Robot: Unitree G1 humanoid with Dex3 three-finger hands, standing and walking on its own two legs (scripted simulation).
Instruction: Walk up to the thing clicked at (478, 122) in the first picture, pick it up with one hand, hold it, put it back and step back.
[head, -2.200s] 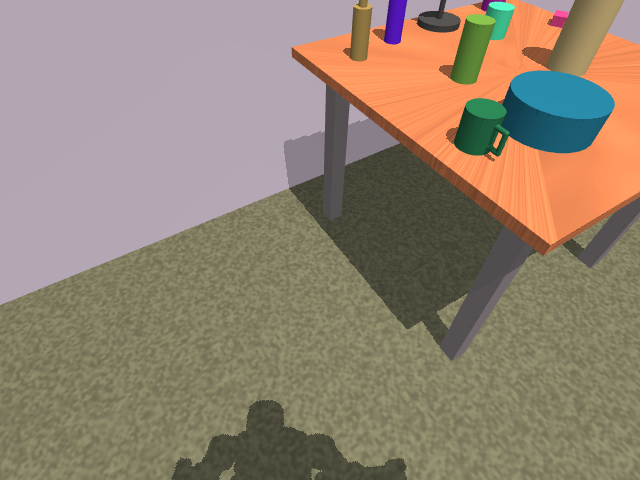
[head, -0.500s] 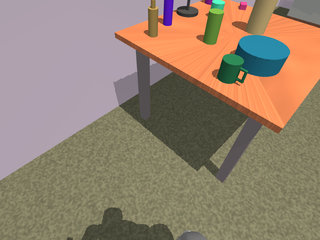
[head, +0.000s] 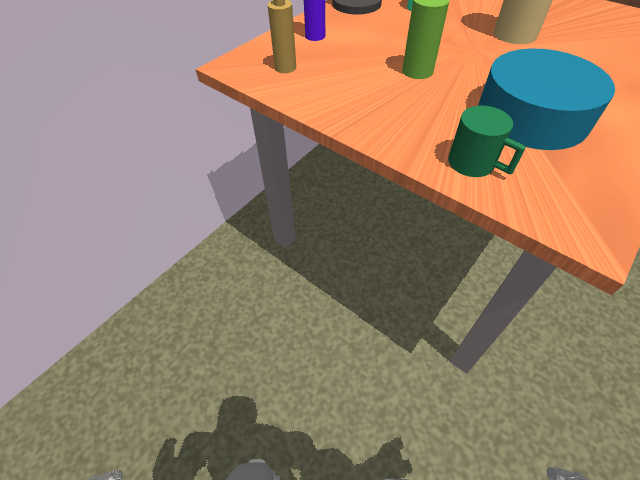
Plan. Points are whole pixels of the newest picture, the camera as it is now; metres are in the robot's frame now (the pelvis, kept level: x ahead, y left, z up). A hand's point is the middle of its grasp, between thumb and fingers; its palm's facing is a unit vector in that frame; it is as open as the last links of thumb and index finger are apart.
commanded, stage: walk up
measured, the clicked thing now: (487, 146) +0.64 -0.29 +0.02
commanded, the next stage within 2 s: none
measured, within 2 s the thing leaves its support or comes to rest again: neither
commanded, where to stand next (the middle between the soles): +0.05 +0.00 m, yaw -3 degrees
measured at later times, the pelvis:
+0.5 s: pelvis -0.02 -0.01 -0.02, yaw -6 degrees
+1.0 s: pelvis -0.03 -0.02 +0.01, yaw -5 degrees
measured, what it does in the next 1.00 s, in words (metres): steps on the spot: left foot, then right foot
